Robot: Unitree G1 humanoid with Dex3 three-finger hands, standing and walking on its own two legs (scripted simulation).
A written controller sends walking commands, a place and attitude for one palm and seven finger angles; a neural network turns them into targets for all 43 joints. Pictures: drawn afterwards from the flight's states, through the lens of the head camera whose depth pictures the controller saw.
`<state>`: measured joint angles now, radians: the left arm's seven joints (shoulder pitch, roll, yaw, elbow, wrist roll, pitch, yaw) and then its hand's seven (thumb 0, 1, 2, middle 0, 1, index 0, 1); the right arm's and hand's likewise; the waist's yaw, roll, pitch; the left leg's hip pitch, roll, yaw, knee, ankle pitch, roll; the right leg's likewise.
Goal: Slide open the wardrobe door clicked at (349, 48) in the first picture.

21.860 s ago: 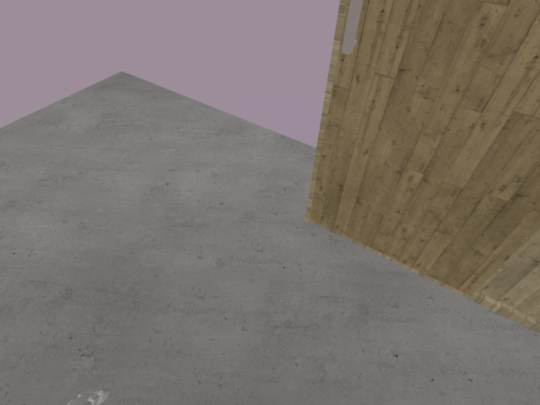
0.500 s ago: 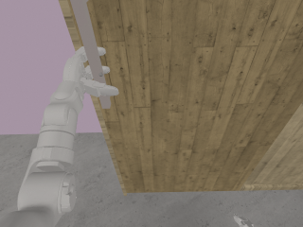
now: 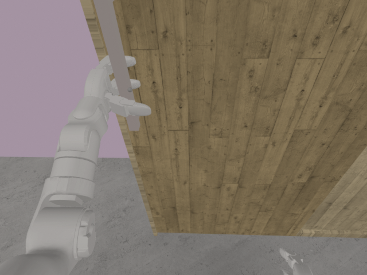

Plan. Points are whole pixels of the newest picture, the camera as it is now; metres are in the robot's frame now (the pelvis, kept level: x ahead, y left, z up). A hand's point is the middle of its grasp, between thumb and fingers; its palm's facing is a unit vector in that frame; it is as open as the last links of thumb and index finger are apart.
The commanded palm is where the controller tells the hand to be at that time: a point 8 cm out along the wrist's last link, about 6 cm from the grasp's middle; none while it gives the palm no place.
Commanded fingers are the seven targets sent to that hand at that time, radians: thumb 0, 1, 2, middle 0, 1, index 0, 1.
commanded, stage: slide the fingers in behind the handle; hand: left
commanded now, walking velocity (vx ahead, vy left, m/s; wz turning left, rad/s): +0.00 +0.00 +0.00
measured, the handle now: (124, 71) +0.48 +0.16 +0.24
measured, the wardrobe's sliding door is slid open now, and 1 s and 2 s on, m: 0.00 0.00 0.00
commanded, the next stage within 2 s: grip the handle and tug to test in 0.20 s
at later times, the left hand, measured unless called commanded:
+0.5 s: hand (129, 90) +0.41 +0.14 +0.23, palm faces +0.04 -1.00 +0.00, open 13.3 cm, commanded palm +0.38 +0.19 +0.23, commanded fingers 0.00 0.01 0.52 -0.35 -1.27 -0.35 -1.27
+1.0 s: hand (128, 88) +0.42 +0.14 +0.23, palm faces +0.04 -1.00 +0.01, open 6.0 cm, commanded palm +0.39 +0.20 +0.23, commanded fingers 0.00 0.90 0.90 -0.45 -1.40 -0.45 -1.40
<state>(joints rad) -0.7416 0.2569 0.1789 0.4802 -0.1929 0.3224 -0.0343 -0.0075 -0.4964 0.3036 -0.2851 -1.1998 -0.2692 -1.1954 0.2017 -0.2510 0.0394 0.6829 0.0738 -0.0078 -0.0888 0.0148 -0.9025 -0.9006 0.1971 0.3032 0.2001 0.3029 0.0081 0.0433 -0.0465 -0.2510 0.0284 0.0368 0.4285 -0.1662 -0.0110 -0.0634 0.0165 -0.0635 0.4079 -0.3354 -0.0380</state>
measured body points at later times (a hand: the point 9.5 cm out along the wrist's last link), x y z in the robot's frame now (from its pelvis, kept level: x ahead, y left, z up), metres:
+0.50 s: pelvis +0.00 +0.01 +0.00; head -0.02 -0.01 +0.45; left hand +0.41 +0.19 +0.23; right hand +0.15 -0.24 -0.10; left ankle +0.04 +0.13 -0.74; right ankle -0.07 -0.09 -0.74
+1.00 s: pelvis +0.01 +0.01 +0.00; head -0.01 -0.02 +0.45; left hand +0.41 +0.19 +0.23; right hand +0.16 -0.24 -0.10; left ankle +0.04 +0.13 -0.74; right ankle -0.07 -0.09 -0.74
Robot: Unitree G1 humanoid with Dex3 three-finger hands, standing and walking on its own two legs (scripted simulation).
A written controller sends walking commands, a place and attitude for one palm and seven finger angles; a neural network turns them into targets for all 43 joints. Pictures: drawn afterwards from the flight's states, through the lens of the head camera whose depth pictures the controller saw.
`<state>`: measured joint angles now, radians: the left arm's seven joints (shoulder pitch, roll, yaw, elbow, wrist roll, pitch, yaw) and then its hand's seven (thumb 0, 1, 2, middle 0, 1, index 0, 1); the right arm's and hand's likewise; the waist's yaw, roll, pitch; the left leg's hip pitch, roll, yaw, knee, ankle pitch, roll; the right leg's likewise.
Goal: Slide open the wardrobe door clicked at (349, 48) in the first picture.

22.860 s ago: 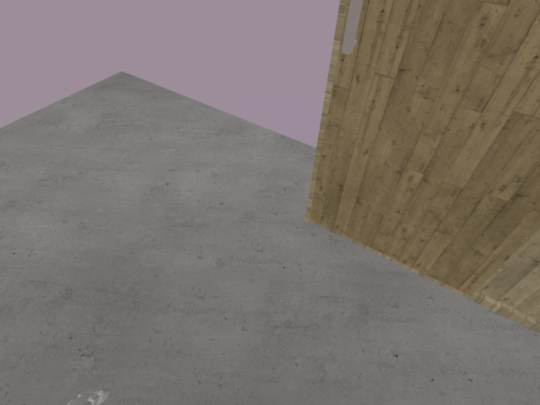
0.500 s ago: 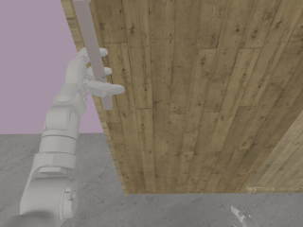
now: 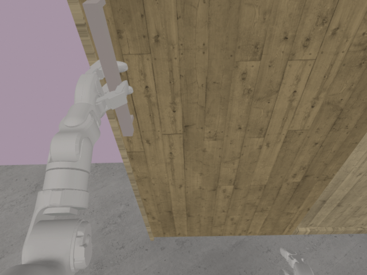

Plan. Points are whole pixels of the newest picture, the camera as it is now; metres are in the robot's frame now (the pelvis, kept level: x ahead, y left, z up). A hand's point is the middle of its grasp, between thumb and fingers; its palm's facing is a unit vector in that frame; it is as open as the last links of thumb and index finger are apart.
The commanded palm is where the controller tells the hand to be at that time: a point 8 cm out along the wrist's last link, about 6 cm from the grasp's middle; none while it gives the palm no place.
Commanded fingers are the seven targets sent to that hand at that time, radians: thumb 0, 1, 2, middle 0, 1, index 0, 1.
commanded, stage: grip the handle and tug to test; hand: left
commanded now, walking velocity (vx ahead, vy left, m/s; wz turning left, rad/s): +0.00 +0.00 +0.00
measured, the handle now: (116, 76) +0.46 +0.17 +0.24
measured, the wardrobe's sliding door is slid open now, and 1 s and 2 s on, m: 0.00 0.00 0.02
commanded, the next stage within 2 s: tug the door sideways, standing still in 0.72 s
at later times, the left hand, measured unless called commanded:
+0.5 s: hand (122, 93) +0.41 +0.14 +0.23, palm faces +0.07 -1.00 +0.00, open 6.0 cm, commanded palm +0.37 +0.19 +0.23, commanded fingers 0.00 0.90 0.90 -0.45 -1.40 -0.45 -1.40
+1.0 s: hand (122, 94) +0.40 +0.14 +0.23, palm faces +0.07 -1.00 +0.00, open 6.1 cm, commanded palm +0.38 +0.18 +0.23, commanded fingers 0.00 0.90 0.90 -0.45 -1.40 -0.45 -1.40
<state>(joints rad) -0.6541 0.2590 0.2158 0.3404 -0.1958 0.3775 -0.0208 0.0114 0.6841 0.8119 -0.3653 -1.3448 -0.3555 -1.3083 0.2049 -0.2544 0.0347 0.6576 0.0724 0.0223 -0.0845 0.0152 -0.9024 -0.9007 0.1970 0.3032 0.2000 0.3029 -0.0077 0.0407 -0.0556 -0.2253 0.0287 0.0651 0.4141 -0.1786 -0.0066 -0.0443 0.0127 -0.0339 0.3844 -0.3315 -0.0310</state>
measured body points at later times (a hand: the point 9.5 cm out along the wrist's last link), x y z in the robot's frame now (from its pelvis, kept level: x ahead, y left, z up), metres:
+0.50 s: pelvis -0.01 -0.01 +0.00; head -0.03 -0.03 +0.45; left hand +0.40 +0.20 +0.23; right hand +0.14 -0.25 -0.11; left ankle +0.02 +0.13 -0.74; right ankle -0.08 -0.09 -0.74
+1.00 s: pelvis +0.02 +0.00 +0.00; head +0.00 -0.03 +0.45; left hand +0.40 +0.20 +0.23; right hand +0.20 -0.24 -0.10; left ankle +0.03 +0.13 -0.74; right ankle -0.08 -0.09 -0.74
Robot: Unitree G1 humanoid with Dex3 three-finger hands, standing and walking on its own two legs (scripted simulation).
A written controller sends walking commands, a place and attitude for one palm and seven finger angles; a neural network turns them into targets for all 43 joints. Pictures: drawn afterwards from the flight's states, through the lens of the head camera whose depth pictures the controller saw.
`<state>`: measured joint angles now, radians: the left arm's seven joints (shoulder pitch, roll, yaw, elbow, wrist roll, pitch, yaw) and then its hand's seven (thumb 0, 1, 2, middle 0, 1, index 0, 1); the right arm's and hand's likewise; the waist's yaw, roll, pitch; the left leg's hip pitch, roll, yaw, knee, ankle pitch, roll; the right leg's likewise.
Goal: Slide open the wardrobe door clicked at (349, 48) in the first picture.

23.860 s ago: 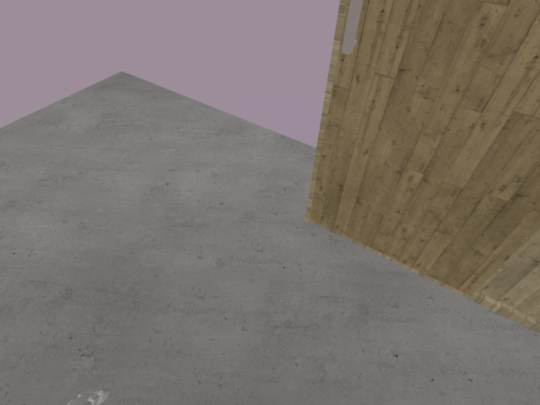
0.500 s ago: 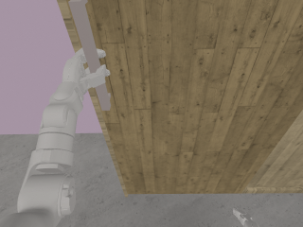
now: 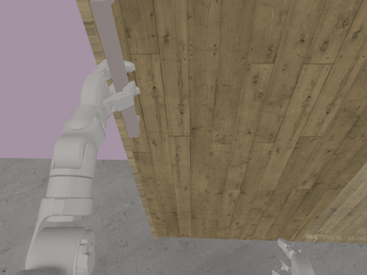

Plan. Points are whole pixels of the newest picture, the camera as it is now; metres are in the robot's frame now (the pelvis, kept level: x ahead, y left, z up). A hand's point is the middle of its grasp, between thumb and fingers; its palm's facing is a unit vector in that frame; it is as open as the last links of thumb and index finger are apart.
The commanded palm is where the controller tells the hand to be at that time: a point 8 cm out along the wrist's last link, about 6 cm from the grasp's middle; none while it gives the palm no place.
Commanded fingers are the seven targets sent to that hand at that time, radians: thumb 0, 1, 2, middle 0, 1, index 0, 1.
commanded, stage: tug the door sideways, standing still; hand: left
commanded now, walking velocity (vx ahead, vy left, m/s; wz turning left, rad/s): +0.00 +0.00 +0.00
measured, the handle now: (123, 76) +0.45 +0.16 +0.24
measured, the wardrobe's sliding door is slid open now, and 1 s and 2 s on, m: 0.00 0.02 0.09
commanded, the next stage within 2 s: step sideways, sliding the door along in 0.72 s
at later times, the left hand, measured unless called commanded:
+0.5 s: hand (133, 96) +0.39 +0.13 +0.23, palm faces +0.12 -0.99 -0.05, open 6.1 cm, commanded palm +0.36 +0.13 +0.23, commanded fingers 0.00 0.90 0.90 -0.45 -1.40 -0.45 -1.40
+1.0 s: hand (141, 98) +0.40 +0.12 +0.22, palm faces +0.08 -0.99 -0.10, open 6.3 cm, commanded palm +0.37 +0.15 +0.23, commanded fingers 0.00 0.90 0.90 -0.45 -1.40 -0.45 -1.40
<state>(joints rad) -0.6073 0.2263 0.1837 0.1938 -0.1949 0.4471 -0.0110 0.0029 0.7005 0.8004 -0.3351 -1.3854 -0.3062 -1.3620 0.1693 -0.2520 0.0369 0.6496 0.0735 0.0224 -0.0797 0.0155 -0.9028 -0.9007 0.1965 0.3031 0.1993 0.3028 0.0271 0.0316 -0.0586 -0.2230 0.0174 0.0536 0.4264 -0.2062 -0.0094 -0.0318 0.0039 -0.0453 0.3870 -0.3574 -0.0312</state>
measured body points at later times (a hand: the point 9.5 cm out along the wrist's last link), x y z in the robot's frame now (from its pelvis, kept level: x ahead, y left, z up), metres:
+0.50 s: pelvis -0.02 +0.00 +0.00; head -0.02 -0.02 +0.45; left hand +0.38 +0.18 +0.24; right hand +0.16 -0.21 -0.11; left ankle +0.01 +0.13 -0.74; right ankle -0.10 -0.09 -0.74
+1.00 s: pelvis -0.04 +0.01 -0.01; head -0.03 -0.01 +0.44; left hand +0.39 +0.17 +0.23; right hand +0.12 -0.22 -0.12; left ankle +0.01 +0.13 -0.74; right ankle -0.10 -0.09 -0.73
